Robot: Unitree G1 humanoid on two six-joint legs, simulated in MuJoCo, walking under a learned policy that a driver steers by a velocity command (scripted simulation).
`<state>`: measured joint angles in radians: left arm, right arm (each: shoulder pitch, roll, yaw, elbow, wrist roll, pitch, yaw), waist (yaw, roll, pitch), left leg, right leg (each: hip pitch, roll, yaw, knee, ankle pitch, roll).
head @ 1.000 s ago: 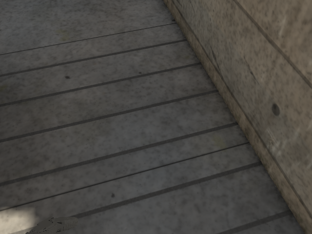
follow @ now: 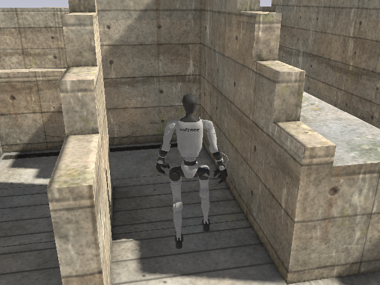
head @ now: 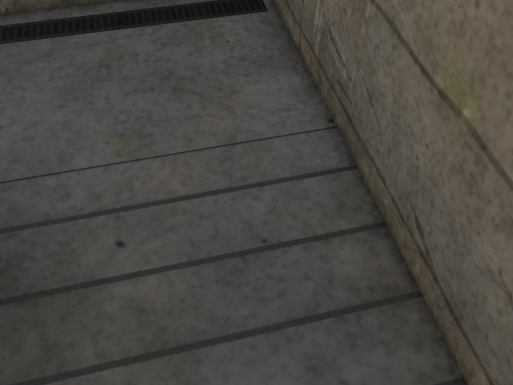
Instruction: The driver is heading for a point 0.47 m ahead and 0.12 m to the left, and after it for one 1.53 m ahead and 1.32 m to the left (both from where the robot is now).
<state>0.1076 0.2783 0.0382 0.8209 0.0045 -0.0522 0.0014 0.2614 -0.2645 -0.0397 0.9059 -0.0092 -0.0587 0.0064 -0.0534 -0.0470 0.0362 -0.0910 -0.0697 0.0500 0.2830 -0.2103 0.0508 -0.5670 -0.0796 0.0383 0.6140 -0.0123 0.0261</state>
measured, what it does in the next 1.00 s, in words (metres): walks ahead: right foot, then left foot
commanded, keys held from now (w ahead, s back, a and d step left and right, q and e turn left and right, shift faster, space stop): no key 0.94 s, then w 0.06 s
